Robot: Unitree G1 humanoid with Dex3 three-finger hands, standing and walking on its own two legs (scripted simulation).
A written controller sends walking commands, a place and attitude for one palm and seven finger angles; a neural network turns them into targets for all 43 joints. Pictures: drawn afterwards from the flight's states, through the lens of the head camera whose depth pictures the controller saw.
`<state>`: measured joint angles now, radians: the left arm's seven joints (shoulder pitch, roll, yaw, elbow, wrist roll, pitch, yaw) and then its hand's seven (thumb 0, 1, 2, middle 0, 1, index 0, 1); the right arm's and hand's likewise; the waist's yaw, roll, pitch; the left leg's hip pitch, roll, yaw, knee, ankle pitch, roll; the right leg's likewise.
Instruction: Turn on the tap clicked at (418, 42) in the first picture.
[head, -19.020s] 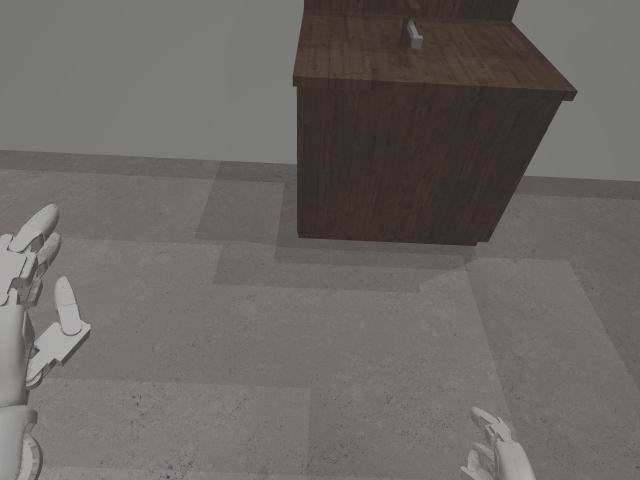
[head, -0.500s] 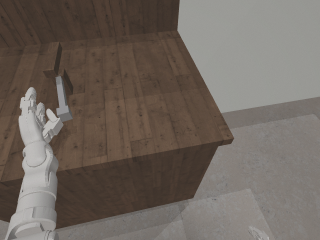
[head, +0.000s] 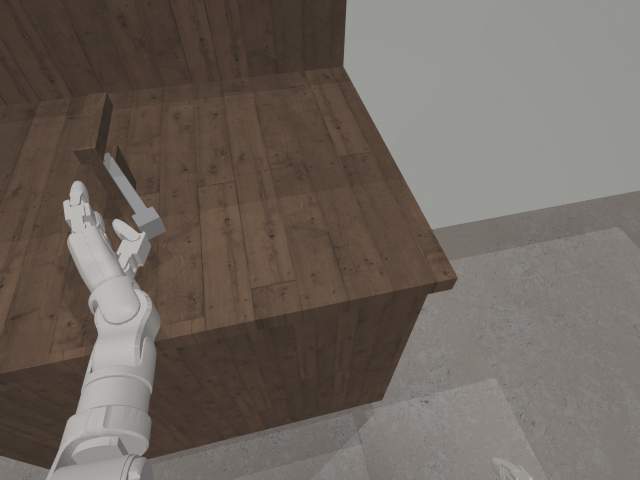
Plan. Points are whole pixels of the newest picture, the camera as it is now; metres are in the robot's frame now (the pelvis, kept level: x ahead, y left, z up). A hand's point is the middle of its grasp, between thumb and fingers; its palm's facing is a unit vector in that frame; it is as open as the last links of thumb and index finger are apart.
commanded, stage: push the lever round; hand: left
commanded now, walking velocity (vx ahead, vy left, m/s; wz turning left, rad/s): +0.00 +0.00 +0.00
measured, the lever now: (149, 223) +0.41 +0.24 +0.09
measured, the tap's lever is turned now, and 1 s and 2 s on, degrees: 25 52 83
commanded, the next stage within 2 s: lift the hand up off the lever in 1.82 s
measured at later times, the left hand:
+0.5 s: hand (176, 224) +0.42 +0.21 +0.08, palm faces +0.68 -0.73 -0.07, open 7.7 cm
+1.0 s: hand (206, 207) +0.45 +0.17 +0.08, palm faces +0.76 -0.65 -0.08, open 7.5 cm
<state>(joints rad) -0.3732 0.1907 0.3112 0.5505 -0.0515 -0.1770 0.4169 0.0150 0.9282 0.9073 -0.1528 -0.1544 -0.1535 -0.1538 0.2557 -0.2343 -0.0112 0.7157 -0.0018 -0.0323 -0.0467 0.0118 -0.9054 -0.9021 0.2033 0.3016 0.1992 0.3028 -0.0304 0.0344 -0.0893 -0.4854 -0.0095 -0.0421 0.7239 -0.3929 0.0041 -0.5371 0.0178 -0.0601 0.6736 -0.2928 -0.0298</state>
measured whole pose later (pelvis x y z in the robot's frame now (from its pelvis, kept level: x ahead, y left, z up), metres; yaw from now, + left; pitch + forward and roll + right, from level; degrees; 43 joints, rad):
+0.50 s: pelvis -0.01 +0.00 +0.00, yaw +0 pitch +10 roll -1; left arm -0.54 0.11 0.28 0.69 0.03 -0.15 0.65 0.00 0.92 0.91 -0.15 -0.15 -0.15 -0.15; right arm 0.23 -0.22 -0.02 0.74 -0.04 -0.02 -0.03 0.01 -0.91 -0.90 0.20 0.30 0.20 0.30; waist -0.04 0.03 -0.10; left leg -0.53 -0.01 -0.05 0.74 -0.39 0.00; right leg -0.58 0.01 -0.07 0.69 -0.29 -0.03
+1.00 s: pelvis -0.01 -0.01 -0.01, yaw +0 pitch +13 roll -1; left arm -0.72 0.06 0.32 0.84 0.09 -0.15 0.85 0.01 0.96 0.93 -0.15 -0.15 -0.15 -0.15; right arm 0.27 -0.21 -0.05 0.79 -0.09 -0.01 0.02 0.01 -0.91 -0.90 0.20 0.30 0.20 0.30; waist -0.08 0.03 -0.12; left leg -0.60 -0.01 -0.05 0.78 -0.40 -0.01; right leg -0.65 0.02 -0.07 0.73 -0.31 -0.04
